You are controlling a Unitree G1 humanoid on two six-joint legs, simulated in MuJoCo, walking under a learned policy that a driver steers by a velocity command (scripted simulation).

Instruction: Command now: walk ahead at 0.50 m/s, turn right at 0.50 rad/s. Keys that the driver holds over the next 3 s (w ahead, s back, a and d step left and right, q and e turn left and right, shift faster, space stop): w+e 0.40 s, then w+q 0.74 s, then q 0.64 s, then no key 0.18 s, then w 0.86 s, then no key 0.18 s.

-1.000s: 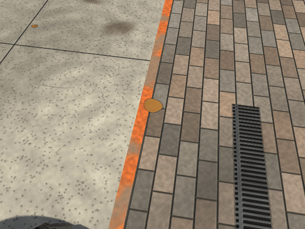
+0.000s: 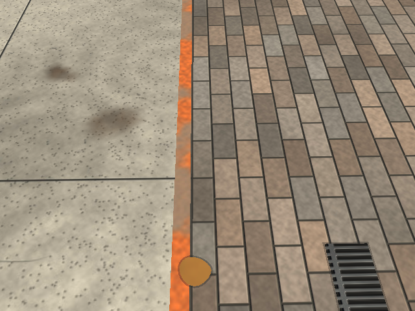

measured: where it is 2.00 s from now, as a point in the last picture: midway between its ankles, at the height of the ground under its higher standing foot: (220, 199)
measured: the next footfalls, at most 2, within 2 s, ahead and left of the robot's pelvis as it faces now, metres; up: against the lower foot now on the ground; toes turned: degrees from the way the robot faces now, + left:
right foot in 0.16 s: +0.25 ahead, -0.13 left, +0.00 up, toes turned -8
left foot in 0.66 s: +0.59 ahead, +0.00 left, +0.00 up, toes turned -14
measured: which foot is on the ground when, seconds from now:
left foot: down 0.00-0.14, up 0.16-0.64, down 0.66-1.00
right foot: up 0.00-0.14, down 0.16-0.68, up 0.70-1.00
